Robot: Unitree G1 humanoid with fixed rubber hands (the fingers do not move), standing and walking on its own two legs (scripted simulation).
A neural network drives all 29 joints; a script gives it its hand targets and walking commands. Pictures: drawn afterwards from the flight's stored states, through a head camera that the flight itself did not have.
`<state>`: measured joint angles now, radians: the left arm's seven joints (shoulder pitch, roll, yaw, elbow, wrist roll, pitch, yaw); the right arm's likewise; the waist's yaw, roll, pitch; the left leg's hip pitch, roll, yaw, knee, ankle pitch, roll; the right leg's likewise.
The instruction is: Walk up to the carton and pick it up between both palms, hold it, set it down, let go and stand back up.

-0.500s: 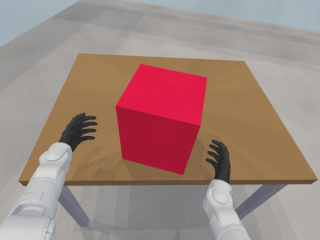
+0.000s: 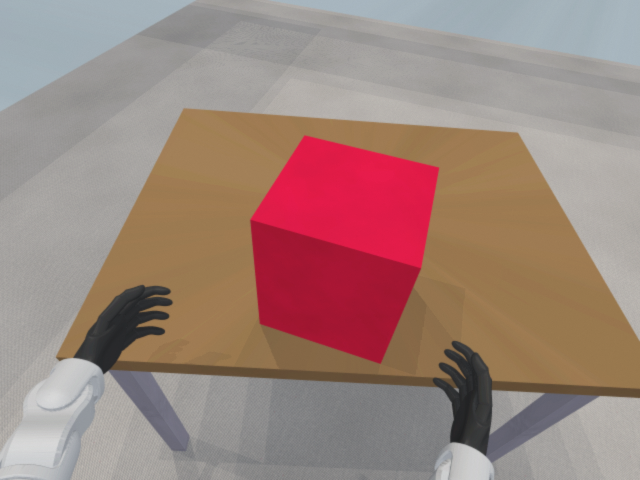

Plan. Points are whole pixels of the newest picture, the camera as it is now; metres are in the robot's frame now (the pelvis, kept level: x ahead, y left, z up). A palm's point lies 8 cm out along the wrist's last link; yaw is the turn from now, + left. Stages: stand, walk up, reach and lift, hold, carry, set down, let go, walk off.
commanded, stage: set down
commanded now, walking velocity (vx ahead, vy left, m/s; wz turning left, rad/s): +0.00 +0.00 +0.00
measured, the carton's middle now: (343, 251) +0.46 -0.03 +0.01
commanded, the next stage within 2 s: none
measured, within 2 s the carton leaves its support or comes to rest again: neither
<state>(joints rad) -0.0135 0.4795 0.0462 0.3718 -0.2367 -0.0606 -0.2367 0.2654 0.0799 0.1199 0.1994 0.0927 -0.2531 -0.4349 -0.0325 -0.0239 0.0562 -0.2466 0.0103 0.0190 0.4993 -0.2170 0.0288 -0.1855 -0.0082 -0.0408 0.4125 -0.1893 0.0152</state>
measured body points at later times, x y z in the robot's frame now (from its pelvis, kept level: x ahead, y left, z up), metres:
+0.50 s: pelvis +0.01 +0.00 +0.00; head +0.03 +0.02 +0.45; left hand +0.25 +0.27 +0.01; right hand +0.20 -0.17 +0.00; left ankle +0.03 +0.10 -0.74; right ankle +0.02 -0.13 -0.74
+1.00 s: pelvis +0.02 +0.00 +0.00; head +0.03 +0.01 +0.45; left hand +0.24 +0.26 +0.00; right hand +0.20 -0.19 +0.00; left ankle +0.03 +0.10 -0.74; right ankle +0.02 -0.13 -0.74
